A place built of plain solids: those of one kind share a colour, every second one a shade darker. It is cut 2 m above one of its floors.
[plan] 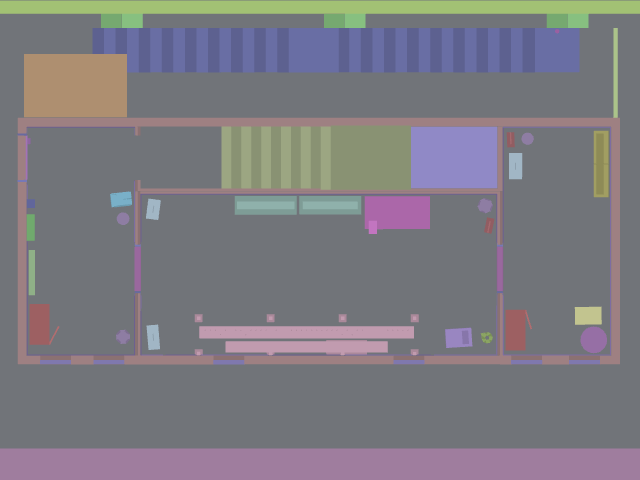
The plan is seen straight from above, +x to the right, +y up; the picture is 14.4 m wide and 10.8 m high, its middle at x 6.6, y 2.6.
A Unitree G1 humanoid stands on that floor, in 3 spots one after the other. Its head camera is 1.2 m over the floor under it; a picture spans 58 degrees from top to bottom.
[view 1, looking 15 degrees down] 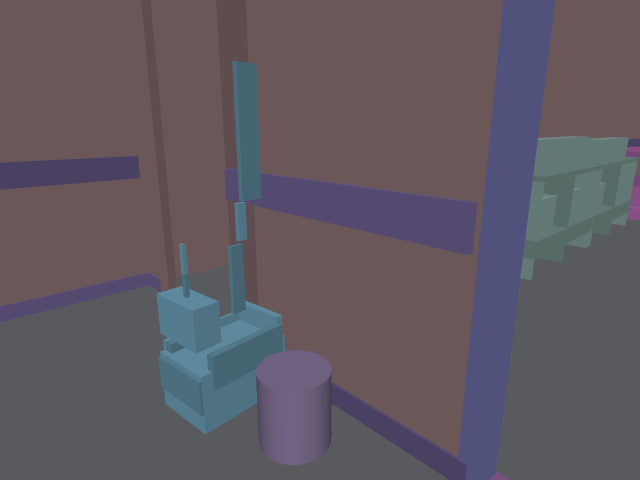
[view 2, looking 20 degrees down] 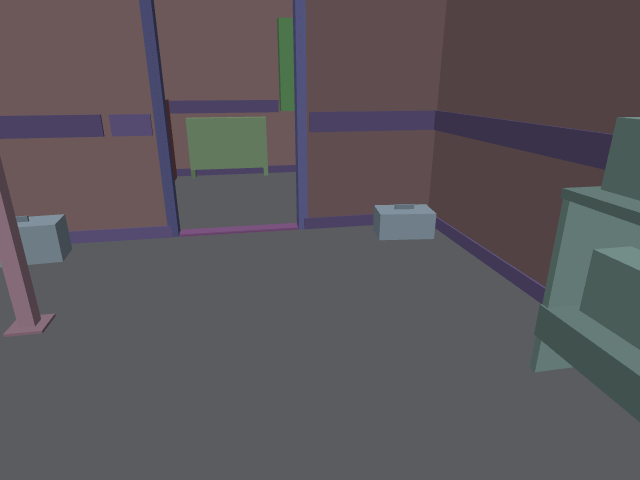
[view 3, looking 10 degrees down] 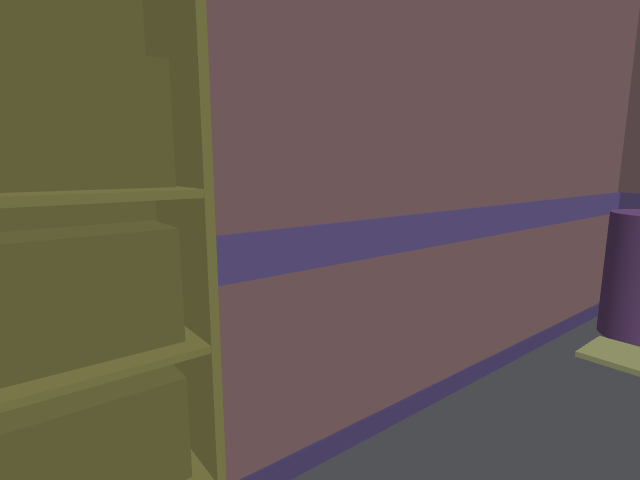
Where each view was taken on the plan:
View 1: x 1.25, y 1.95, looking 47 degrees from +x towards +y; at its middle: wall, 1.81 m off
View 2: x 6.10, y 1.95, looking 169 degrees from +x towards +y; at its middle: ground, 3.51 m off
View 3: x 11.90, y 3.95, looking -38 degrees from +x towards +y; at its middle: low_rail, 1.58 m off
